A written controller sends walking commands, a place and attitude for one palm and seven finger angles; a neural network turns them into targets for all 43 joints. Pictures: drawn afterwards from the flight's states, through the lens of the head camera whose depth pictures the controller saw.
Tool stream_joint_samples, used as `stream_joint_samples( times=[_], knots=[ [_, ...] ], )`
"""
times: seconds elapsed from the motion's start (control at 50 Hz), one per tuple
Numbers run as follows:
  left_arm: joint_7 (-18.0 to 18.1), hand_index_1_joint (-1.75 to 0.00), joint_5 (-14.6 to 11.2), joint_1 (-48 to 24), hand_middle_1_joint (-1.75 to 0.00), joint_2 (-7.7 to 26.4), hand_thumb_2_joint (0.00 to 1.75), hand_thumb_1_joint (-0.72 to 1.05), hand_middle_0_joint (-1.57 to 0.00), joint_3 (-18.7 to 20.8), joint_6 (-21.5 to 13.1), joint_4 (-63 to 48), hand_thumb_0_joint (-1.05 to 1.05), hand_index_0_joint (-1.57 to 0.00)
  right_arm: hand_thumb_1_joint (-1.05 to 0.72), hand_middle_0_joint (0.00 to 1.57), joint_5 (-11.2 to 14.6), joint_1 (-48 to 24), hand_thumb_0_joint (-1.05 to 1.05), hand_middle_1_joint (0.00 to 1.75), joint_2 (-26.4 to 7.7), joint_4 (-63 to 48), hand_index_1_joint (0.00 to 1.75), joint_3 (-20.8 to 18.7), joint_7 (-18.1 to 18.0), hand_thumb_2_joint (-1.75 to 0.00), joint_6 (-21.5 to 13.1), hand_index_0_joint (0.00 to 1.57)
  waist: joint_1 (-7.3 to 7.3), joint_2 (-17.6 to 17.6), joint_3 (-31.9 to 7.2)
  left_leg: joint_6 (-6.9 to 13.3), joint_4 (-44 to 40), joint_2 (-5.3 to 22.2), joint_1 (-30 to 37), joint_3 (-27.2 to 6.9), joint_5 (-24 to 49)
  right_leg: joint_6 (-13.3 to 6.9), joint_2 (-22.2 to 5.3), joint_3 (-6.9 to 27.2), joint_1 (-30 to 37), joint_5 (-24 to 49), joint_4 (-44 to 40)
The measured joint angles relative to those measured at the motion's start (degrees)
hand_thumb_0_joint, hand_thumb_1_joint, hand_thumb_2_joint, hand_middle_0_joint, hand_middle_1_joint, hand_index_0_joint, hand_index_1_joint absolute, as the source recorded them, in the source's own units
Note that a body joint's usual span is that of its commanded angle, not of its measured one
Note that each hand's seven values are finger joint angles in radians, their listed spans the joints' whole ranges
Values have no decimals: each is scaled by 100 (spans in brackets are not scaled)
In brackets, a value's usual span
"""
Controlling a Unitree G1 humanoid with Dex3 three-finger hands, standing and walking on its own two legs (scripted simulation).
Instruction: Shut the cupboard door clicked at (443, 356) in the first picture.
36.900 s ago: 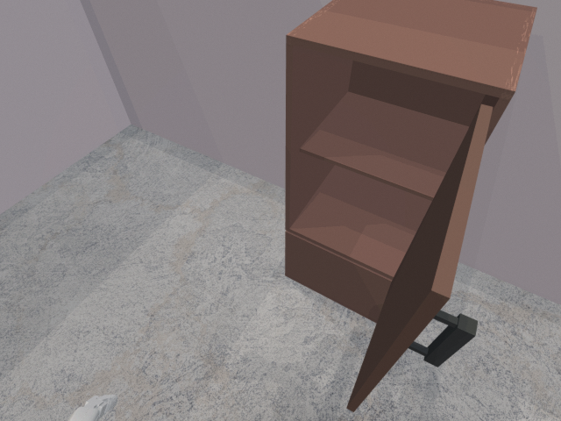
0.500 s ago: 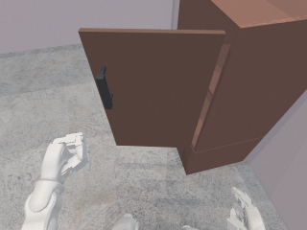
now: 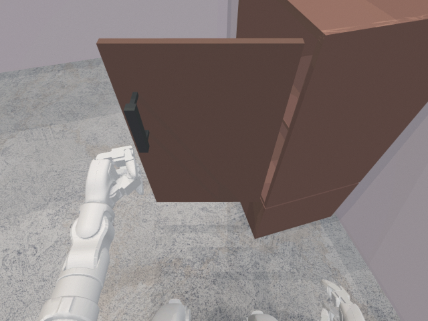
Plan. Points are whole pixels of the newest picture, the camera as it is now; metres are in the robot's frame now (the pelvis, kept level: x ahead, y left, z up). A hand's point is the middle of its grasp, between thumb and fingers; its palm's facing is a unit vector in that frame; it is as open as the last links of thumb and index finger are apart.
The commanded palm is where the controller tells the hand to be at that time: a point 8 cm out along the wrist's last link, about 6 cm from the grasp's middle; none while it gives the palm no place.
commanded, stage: bring the fist close to the handle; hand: left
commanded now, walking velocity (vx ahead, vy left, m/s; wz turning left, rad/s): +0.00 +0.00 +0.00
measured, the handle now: (139, 123) +0.51 +0.17 +0.06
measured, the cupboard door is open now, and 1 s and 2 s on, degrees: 74 73 55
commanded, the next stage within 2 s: push the door shut along its arc in 0.56 s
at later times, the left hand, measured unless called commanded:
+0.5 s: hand (143, 160) +0.41 +0.15 +0.06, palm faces +0.03 -1.00 -0.03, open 3.1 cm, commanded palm +0.38 +0.20 +0.06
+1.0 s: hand (148, 145) +0.44 +0.14 +0.07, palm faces -0.07 -1.00 -0.03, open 3.1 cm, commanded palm +0.43 +0.19 +0.06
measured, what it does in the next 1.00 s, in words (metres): stands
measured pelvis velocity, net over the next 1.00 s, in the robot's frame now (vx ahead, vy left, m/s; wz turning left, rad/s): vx -0.01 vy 0.00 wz -0.01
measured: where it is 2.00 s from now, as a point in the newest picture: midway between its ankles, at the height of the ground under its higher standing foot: outside the picture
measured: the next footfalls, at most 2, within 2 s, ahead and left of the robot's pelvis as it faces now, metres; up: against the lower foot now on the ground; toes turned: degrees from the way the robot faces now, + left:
none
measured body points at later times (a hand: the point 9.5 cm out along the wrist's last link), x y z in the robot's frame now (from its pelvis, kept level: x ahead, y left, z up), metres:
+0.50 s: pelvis +0.00 +0.00 +0.00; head +0.07 +0.00 +0.45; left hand +0.40 +0.20 +0.07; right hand +0.07 -0.26 -0.12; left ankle +0.05 +0.12 -0.67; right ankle -0.01 -0.11 -0.67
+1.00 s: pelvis -0.01 +0.00 -0.01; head +0.07 +0.01 +0.44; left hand +0.44 +0.20 +0.07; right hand +0.08 -0.26 -0.12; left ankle +0.05 +0.12 -0.67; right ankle -0.01 -0.11 -0.67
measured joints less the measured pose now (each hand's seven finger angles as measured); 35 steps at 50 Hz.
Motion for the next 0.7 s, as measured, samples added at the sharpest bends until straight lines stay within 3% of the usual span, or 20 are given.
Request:
stream_joint_samples(
  times=[0.22,0.46,0.7],
  knots=[
    [-2,-150,98,-1278,-150,186,90,90,-130,306,-195,1366,2,-130,-90,20,-32,147,1,30,-53,204,30,-66,43,-90,184,20,-145,-29,29,-8,88,29,-269,-21,26,-15,29,-15,-265,30,79],
    [59,-150,170,-1136,-150,133,90,90,-130,483,-360,1491,2,-130,-90,20,-40,420,1,30,-56,172,30,-127,106,-90,431,20,-217,-44,31,10,-47,63,-164,78,41,5,58,86,-214,80,-39],
    [-7,-150,129,-1283,-150,103,90,90,-130,371,-421,1641,2,-130,-90,20,-21,267,1,30,-30,162,30,-118,101,-90,434,20,-149,-21,43,20,-32,43,-165,32,43,14,45,41,-176,87,-65]
  ],
)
